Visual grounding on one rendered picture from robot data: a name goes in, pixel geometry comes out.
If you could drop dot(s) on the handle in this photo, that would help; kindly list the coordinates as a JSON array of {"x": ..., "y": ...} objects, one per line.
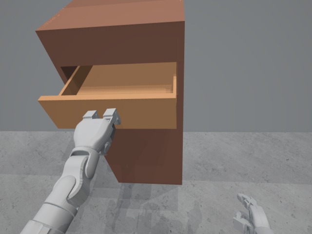
[{"x": 113, "y": 133}]

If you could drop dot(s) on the cabinet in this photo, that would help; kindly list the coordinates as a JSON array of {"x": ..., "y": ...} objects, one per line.
[{"x": 106, "y": 32}]

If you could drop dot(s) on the robot right hand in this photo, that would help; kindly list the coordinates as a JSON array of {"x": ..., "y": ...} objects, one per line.
[{"x": 257, "y": 218}]

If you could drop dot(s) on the drawer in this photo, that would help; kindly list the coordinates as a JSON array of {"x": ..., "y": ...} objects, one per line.
[{"x": 144, "y": 94}]

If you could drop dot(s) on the robot left forearm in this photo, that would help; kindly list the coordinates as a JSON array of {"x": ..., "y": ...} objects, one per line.
[{"x": 68, "y": 194}]

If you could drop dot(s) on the robot left hand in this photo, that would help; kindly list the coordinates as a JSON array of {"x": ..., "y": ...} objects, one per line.
[{"x": 94, "y": 132}]

